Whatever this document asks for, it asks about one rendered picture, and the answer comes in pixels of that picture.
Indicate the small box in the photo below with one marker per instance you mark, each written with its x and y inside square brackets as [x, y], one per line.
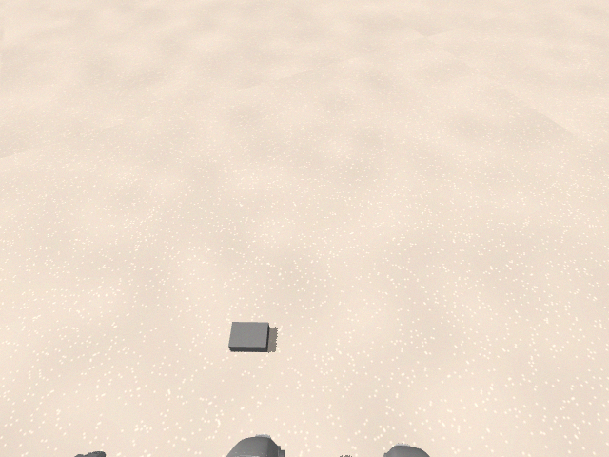
[249, 337]

